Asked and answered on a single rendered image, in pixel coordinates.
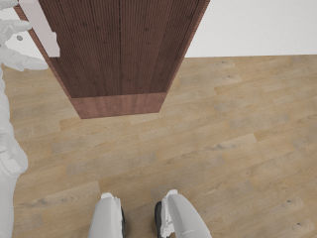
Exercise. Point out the robot left upper arm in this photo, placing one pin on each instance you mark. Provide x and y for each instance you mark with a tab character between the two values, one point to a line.
13	162

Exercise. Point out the right robot shin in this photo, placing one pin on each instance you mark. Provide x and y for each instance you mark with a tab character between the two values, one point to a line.
167	227

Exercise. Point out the left robot hand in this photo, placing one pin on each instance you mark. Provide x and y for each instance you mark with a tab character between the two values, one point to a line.
10	57

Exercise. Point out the left robot forearm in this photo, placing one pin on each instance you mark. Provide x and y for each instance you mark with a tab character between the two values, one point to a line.
5	125

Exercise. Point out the cupboard door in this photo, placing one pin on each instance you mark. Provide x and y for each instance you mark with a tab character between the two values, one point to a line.
119	47

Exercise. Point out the handle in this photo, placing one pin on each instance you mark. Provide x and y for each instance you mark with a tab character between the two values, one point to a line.
39	23

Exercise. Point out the right robot thigh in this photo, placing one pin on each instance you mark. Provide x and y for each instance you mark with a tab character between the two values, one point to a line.
186	221

